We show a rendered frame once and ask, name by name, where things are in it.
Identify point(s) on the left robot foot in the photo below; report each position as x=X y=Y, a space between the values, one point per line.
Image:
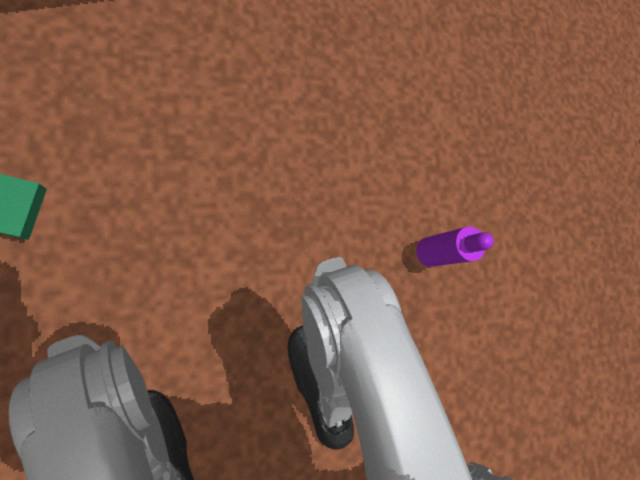
x=174 y=437

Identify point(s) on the right robot foot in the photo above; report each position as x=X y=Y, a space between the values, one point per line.
x=334 y=437

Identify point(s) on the right robot hand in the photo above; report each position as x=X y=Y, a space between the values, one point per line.
x=479 y=472

